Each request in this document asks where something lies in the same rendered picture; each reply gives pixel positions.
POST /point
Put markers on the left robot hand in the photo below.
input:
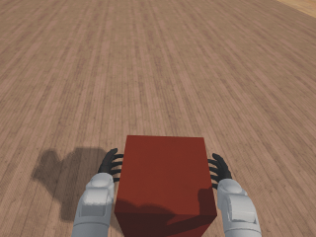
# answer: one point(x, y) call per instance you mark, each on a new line
point(108, 164)

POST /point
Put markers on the robot left forearm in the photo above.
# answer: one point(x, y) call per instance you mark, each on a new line
point(93, 213)

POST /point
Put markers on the carton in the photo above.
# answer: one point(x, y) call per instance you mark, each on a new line
point(164, 187)

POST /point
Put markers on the robot right forearm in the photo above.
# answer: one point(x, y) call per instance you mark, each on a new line
point(239, 215)

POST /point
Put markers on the right robot hand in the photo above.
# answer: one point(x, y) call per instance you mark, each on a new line
point(222, 170)

